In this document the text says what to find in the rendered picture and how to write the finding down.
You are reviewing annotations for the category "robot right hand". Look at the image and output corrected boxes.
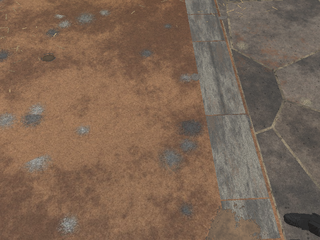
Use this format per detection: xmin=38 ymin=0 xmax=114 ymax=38
xmin=283 ymin=213 xmax=320 ymax=240

